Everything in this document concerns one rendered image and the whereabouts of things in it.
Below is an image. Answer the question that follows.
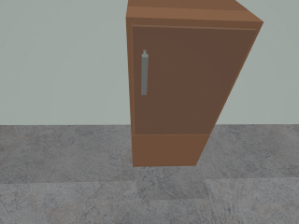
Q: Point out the cupboard door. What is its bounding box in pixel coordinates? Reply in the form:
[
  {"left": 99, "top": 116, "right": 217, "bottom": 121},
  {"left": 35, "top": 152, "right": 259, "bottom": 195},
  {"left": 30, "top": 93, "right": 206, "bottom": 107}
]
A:
[{"left": 132, "top": 24, "right": 257, "bottom": 135}]

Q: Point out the handle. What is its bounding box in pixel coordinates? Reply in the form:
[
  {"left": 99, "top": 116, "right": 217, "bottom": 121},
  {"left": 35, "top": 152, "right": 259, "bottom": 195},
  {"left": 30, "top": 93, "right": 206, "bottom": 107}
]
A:
[{"left": 141, "top": 49, "right": 149, "bottom": 95}]

